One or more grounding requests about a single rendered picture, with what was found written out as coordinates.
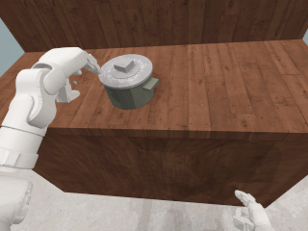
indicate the knob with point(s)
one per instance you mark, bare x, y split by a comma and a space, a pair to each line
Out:
123, 64

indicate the left robot forearm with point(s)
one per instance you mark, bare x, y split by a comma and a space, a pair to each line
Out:
31, 111

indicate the left robot hand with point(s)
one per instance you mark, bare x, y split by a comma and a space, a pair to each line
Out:
70, 60

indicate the robot left upper arm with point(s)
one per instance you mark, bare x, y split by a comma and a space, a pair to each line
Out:
15, 196

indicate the pot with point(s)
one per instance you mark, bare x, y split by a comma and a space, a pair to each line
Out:
133, 98

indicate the lid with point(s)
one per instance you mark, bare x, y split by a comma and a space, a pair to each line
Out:
120, 80

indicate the right robot hand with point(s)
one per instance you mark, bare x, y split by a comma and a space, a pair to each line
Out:
254, 217

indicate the table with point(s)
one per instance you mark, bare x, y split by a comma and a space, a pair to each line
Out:
230, 111

